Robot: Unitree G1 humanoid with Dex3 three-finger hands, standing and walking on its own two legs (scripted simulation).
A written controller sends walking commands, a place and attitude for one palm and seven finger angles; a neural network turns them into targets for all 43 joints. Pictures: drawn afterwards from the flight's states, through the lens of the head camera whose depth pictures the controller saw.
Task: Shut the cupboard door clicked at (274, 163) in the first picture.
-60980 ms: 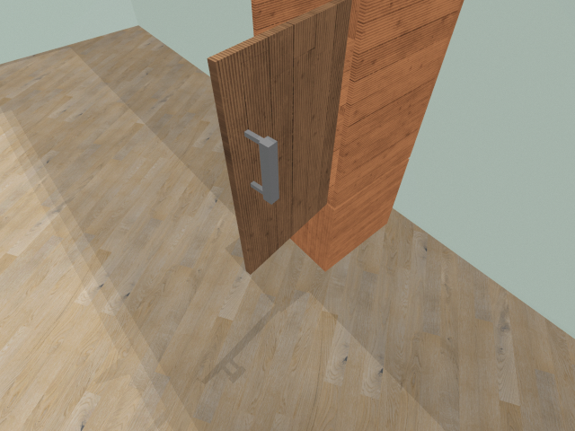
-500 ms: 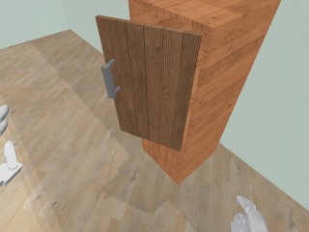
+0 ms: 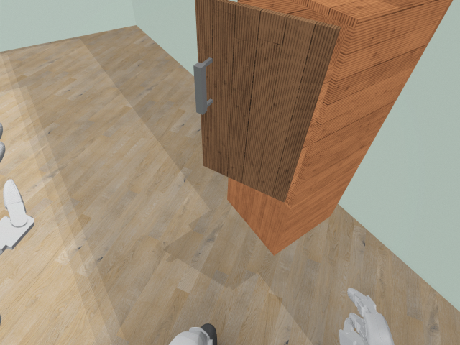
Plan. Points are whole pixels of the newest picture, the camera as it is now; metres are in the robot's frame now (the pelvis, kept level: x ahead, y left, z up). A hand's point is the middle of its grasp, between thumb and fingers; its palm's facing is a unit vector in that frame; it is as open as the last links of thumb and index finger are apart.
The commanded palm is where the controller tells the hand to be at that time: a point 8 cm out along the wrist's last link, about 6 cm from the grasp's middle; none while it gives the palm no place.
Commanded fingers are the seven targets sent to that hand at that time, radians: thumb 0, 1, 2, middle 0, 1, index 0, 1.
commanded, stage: step back with the hand held close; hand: left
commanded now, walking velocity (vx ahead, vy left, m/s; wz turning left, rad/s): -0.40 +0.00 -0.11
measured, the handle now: (205, 86) +0.75 +0.12 +0.05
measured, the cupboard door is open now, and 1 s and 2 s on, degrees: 26 26 26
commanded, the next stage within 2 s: stop stepping back and stand still in 0.20 s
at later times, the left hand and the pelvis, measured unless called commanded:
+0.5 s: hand out of the picture +0.10 +0.28 +0.19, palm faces +0.34 -0.85 -0.40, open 7.4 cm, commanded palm +0.05 +0.33 +0.19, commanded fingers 0.00 0.90 0.90 -0.20 -0.30 -0.20 -0.30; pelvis -0.12 +0.04 +0.01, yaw -5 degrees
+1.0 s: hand out of the picture +0.09 +0.28 +0.19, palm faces +0.27 -0.83 -0.48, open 7.4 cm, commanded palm +0.03 +0.34 +0.19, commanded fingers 0.00 0.90 0.90 -0.20 -0.30 -0.20 -0.30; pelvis -0.15 +0.06 +0.01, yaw -8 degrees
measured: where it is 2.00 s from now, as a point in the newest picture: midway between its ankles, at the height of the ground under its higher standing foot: outside the picture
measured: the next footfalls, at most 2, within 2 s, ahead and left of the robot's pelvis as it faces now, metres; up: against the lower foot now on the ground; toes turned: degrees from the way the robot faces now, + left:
left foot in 0.26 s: +0.07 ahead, +0.13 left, +0.00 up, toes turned +1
right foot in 0.52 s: -0.15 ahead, -0.03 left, +0.00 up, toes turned -11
